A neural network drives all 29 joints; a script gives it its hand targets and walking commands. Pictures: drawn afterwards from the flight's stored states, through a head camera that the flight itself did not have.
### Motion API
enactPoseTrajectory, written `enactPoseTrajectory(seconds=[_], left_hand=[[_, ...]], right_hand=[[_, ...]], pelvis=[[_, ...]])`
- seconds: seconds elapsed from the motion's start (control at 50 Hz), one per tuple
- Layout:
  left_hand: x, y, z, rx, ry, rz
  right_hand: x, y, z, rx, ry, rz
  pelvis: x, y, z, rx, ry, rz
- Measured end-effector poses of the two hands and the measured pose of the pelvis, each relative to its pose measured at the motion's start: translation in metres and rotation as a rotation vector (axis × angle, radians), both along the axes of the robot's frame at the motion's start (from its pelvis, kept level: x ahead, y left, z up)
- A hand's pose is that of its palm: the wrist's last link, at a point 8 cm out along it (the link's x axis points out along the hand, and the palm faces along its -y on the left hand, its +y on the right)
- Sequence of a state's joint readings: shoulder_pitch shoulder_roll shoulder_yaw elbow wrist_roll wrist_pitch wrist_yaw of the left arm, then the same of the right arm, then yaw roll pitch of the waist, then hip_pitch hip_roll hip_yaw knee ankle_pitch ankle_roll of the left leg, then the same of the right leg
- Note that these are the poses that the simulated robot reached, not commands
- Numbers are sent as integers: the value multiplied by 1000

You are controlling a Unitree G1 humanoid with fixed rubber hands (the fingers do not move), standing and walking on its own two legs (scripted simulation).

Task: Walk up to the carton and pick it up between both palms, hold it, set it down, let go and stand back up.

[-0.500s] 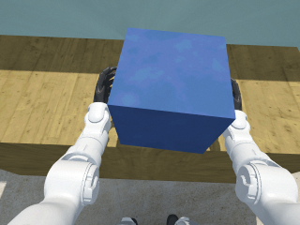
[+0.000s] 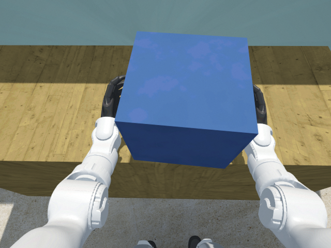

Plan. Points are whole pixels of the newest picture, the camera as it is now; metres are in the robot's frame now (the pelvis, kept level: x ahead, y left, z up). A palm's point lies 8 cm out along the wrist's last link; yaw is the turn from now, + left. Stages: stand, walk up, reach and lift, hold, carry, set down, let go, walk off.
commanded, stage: reach and lift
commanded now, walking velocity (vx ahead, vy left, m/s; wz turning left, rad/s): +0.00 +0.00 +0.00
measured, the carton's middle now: (184, 105) +0.46 -0.04 +0.01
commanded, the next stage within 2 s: none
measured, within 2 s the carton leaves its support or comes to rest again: leaves its support in 0.94 s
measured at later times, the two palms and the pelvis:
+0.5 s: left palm (114, 119) +0.40 +0.13 +0.04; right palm (263, 129) +0.37 -0.22 +0.02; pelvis -0.02 +0.00 +0.00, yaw +0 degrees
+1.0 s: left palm (118, 119) +0.40 +0.12 +0.06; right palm (271, 136) +0.35 -0.23 +0.03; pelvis -0.03 +0.00 +0.00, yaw +0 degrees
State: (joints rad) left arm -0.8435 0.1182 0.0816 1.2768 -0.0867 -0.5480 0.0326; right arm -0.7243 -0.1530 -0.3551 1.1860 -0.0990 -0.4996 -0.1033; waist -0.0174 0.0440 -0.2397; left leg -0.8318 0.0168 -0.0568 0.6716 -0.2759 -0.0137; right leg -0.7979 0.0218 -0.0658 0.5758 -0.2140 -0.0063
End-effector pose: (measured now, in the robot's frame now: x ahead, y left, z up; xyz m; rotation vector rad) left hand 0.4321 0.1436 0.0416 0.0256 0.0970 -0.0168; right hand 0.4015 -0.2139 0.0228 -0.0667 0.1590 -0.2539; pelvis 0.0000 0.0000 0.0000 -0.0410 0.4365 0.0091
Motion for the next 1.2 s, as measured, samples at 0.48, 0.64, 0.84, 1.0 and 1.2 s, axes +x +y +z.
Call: enactPoseTrajectory(seconds=[0.48, 0.64, 0.84, 1.0, 1.2], left_hand=[[-27, -10, 2, -13, -14, -7], [-36, -13, 2, -16, -3, -11], [-38, -18, 2, -15, 37, -16], [-37, -22, 15, 36, 29, -40], [-43, -25, 67, 49, -82, -49]], right_hand=[[-31, -8, -1, -3, -29, -28], [-42, -11, -2, -3, -20, -33], [-48, -15, -2, -6, 21, -35], [-54, -18, 4, 31, 20, -56], [-61, -20, 51, 111, -99, -75]], pelvis=[[-17, -2, 0, 3, -25, 0], [-24, -3, -1, 4, -35, 0], [-26, -3, -1, 4, -37, 0], [-25, -3, 0, 4, -36, 0], [-29, -3, 1, 6, -79, -1]])
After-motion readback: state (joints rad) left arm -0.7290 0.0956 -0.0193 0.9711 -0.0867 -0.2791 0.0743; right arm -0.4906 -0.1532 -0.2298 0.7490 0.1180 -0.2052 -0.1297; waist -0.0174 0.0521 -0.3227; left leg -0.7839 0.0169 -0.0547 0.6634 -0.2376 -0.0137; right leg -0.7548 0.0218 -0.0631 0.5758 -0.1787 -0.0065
